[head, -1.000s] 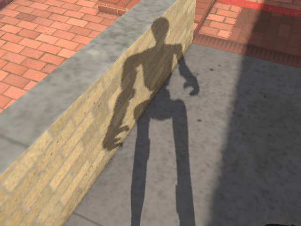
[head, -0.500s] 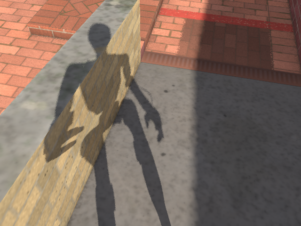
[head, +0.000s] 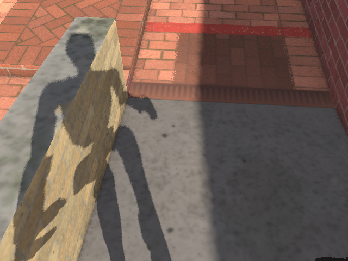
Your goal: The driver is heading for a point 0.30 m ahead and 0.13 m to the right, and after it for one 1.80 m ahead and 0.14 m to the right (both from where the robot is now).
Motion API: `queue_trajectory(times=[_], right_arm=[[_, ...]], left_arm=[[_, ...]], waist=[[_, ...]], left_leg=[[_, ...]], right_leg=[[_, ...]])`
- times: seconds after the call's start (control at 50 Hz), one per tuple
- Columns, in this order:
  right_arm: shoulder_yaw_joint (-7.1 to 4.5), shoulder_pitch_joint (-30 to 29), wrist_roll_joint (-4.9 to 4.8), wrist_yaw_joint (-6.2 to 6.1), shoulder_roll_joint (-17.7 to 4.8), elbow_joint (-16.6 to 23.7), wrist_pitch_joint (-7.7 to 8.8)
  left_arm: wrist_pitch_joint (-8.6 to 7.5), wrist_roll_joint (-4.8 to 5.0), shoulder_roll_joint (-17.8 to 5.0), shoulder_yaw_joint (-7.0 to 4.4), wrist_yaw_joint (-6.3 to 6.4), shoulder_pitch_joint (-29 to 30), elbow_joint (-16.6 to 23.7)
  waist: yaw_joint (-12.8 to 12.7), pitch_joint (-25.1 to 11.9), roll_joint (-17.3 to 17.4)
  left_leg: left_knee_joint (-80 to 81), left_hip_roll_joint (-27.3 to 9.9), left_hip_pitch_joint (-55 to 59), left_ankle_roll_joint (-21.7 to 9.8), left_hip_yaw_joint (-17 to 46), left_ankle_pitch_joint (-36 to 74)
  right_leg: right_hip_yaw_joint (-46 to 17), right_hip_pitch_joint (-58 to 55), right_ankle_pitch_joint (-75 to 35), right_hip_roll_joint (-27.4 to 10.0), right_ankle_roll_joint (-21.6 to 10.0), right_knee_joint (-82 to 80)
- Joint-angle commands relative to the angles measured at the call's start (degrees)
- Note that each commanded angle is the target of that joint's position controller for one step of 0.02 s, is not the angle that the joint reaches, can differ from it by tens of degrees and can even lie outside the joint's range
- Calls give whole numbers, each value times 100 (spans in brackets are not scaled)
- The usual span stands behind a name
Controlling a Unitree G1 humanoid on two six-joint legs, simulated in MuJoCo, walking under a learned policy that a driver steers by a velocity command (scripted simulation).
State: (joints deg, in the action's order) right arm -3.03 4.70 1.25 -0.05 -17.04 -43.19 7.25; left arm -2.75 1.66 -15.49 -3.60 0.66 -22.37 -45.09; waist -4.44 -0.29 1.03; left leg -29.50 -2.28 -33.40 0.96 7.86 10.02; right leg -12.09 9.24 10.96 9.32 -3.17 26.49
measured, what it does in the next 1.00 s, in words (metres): goes down, turning right: left foot 0.04 m lower, then right foot 0.04 m lower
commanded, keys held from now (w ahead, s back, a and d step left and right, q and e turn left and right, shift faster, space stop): w+e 0.44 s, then w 0.56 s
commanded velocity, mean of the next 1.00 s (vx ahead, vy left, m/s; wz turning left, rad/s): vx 0.50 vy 0.00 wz -0.38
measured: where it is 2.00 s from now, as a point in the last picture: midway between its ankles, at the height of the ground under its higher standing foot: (251, 157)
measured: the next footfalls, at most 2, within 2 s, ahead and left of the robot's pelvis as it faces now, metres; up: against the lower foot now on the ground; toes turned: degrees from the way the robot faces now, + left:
left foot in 0.10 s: +0.20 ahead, +0.13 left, -0.04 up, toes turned -10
right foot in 0.66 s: +0.44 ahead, -0.17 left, -0.07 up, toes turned -19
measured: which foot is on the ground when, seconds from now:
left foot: up 0.00-0.08, down 0.10-0.66, up 0.68-1.00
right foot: down 0.00-0.10, up 0.12-0.64, down 0.66-1.00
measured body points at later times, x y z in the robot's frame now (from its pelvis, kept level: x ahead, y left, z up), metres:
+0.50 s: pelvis +0.26 +0.02 -0.04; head +0.29 +0.02 +0.41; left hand +0.52 +0.20 -0.12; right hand +0.16 -0.25 -0.16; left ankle +0.17 +0.14 -0.77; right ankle +0.39 -0.18 -0.73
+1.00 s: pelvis +0.52 -0.11 -0.07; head +0.55 -0.12 +0.37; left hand +0.65 +0.14 -0.20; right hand +0.58 -0.40 -0.18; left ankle +0.75 -0.02 -0.78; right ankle +0.41 -0.15 -0.81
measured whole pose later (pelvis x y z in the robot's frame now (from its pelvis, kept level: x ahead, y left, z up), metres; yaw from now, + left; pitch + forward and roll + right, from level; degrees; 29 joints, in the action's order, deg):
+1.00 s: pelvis +0.52 -0.11 -0.07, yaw -22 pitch +2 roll -2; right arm -2.7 7.8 0.5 1.3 -15.5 -47.6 6.4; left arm -4.1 0.7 -14.9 -4.3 0.3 -21.8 -46.5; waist -3.5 0.6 2.3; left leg -32.4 -5.6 -35.3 0.1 4.4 15.5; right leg -0.7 6.2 11.8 6.8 -7.3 24.0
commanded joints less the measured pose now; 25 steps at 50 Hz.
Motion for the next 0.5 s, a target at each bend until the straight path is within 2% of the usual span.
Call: queue_trajectory(times=[0.02,0.06,0.08,0.1,0.12,0.14,0.16,0.18,0.2,0.22,0.24,0.26,0.28,0.32,0.34,0.38,0.4,0.42,0.44,0.5], right_arm=[[-102,-367,-78,13,-463,522,79],[-162,-87,-87,0,-689,440,150],[-190,258,-51,-12,-719,310,187],[-232,955,50,-15,-838,142,226],[-283,1840,16,-46,-1091,4,169],[-276,2110,5,-18,-1231,90,23],[-482,2273,-216,40,-1608,-182,-87],[-325,1845,-152,24,-895,63,-130],[-205,1397,-108,21,-605,129,-154],[-149,1120,-44,25,-569,204,-125],[-162,975,-51,9,-558,98,-89],[-176,1003,-41,-19,-566,23,-55],[-209,1139,-55,-37,-598,-95,-19],[-255,1318,-102,-71,-613,-263,23],[-275,1336,-75,-72,-600,-310,3],[-276,1273,-96,-102,-580,-367,-55],[-287,1257,-141,-113,-614,-400,-86],[-262,1326,-163,-129,-543,-456,-103],[-276,1366,-166,-134,-633,-501,-112],[-249,1793,-239,-95,-614,-735,-152]], left_arm=[[-27,10,-722,-224,70,-149,243],[-13,-21,-652,-249,98,-151,279],[-4,7,-532,-216,78,-108,314],[-32,-4,-248,-120,16,-38,370],[-60,-48,76,4,-23,-382,415],[-130,-92,9,18,-39,-1603,178],[-212,189,-546,-35,-41,-1500,496],[-130,215,-860,-136,57,-710,399],[-63,124,-1007,-204,86,-34,485],[12,11,-897,-227,115,164,498],[17,-43,-738,-221,109,211,563],[16,-49,-577,-215,94,219,606],[-4,-49,-433,-192,72,270,677],[-61,-55,-282,-171,43,464,831],[-77,-32,-233,-163,12,543,882],[-100,-4,-215,-157,-51,783,951],[-112,-1,-160,-137,-80,950,1002],[-121,-8,-141,-128,-121,1141,1044],[-127,-3,-37,-89,-166,1353,1133],[-159,-2,3,-48,-298,1905,1363]], waist=[[150,140,-662],[269,73,-738],[445,-73,-572],[751,-614,-197],[883,-1340,740],[430,-1679,1299],[543,-1862,2048],[763,-936,843],[834,-141,199],[719,305,56],[573,455,237],[539,403,469],[556,285,572],[539,57,449],[511,-19,431],[534,18,338],[567,110,322],[633,179,260],[676,217,339],[852,439,92]], left_leg=[[490,291,1031,-60,-23,-71],[631,145,1127,-202,112,-545],[980,52,1608,-311,25,-306],[537,-395,2981,-488,180,475],[58,-1421,4707,-712,1131,1763],[-650,-2240,5472,-1295,2116,2620],[448,-2877,5500,-2003,3945,-1186],[953,-2214,4669,-1616,3293,-2856],[1213,-1821,3631,-1275,2410,-2838],[1452,-1501,2791,-1176,1812,-2043],[1530,-1295,2489,-1064,1353,-1428],[1641,-1121,2389,-909,847,-835],[1699,-1096,2489,-885,547,-165],[1630,-1170,2879,-926,124,1125],[1631,-1147,2973,-928,-86,1372],[1679,-993,2881,-848,-567,1372],[1744,-894,2728,-784,-792,1175],[1745,-761,2657,-672,-1034,1120],[1714,-803,2584,-668,-1113,878],[1529,-982,2928,-769,-1115,577]], right_leg=[[-1525,576,-576,-1176,-762,-215],[-1801,117,-851,-1274,-725,280],[-1652,68,-795,-1081,-604,778],[-1269,737,-174,-738,-455,2056],[-366,1937,2531,-157,-157,3824],[-349,2973,3798,-56,60,5218],[54,4010,2798,-456,211,5714],[107,4207,1985,-881,290,5643],[271,4014,1266,-1026,279,5252],[237,3604,870,-1163,319,4835],[199,3360,612,-1256,279,4308],[300,3109,459,-1347,238,3987],[407,3082,295,-1358,224,3818],[449,3306,-117,-1405,192,3368],[488,3339,-389,-1421,175,3078],[627,3150,-1208,-1385,134,2328],[752,2941,-1627,-1356,107,1913],[877,2749,-2022,-1269,70,1556],[965,2555,-2344,-1245,54,1275],[976,2531,-2359,-1151,-67,722]])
